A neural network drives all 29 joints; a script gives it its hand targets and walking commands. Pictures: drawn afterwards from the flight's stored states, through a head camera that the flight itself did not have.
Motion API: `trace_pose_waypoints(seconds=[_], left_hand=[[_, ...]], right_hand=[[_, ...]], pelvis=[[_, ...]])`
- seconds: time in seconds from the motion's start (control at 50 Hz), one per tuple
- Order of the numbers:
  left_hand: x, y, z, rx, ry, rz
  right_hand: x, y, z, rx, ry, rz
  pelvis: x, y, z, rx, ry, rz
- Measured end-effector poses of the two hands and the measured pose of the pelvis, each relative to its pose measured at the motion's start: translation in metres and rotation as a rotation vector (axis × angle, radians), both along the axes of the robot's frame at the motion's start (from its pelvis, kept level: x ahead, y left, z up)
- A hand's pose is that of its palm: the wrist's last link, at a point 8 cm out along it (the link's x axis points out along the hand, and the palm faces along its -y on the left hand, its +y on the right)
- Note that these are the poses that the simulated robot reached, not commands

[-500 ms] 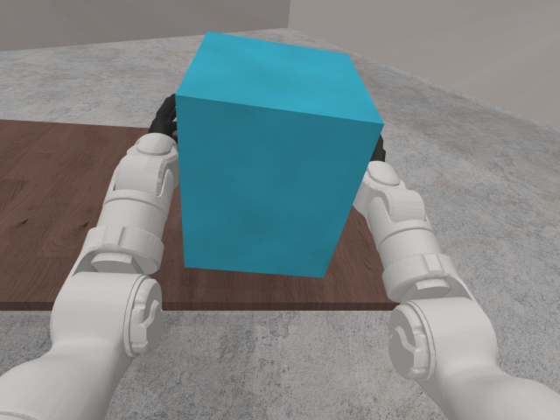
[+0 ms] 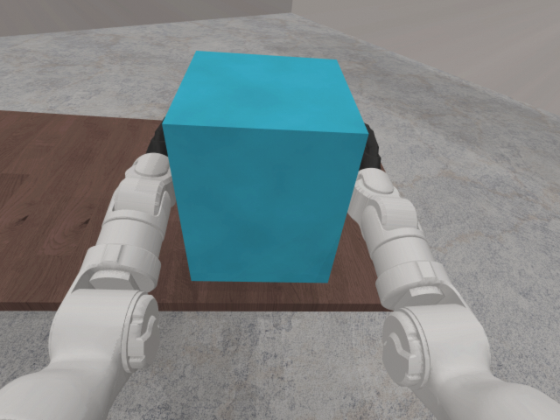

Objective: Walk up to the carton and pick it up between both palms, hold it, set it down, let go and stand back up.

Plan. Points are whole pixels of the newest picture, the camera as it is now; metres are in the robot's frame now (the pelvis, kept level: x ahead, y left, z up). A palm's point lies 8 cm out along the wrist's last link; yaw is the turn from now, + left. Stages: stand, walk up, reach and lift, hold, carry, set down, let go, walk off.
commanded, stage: set down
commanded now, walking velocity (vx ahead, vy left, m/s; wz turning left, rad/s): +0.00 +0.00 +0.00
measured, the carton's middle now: (263, 170) +0.41 +0.01 +0.19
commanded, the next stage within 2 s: none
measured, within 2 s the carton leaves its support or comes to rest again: neither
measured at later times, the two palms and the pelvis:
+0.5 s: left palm (174, 167) +0.44 +0.14 +0.17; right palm (369, 190) +0.39 -0.15 +0.18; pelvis +0.00 +0.00 +0.00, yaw +0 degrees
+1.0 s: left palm (177, 173) +0.45 +0.14 +0.15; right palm (363, 200) +0.39 -0.15 +0.15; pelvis +0.01 +0.00 +0.00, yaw +0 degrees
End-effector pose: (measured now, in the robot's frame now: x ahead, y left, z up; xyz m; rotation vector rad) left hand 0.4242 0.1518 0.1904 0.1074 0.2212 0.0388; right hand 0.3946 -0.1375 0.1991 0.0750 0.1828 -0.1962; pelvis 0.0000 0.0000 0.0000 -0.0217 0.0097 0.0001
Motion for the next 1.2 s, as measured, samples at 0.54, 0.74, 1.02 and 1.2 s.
trace_pose_waypoints(seconds=[0.54, 0.74, 1.02, 1.2], left_hand=[[0.015, -0.014, -0.02, 0.005, 0.032, -0.077], [0.02, -0.013, -0.029, 0.005, 0.048, -0.094], [0.03, -0.015, -0.042, -0.006, 0.071, -0.121], [0.041, -0.017, -0.049, -0.01, 0.08, -0.139]], right_hand=[[-0.006, -0.012, -0.026, 0.023, 0.025, -0.079], [-0.005, -0.01, -0.035, 0.026, 0.038, -0.093], [-0.001, -0.011, -0.047, 0.031, 0.058, -0.121], [0.004, -0.012, -0.054, 0.022, 0.064, -0.136]], pelvis=[[0.002, 0.003, 0.0, 0.0, 0.003, 0.002], [0.004, 0.003, 0.0, 0.0, 0.006, 0.002], [0.011, 0.005, 0.001, 0.001, 0.016, 0.003], [0.019, 0.007, 0.001, 0.002, 0.027, 0.005]])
